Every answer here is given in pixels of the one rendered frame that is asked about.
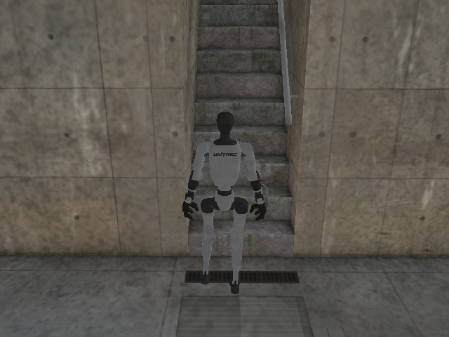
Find stairs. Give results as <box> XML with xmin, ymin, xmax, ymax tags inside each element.
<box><xmin>188</xmin><ymin>0</ymin><xmax>295</xmax><ymax>257</ymax></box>

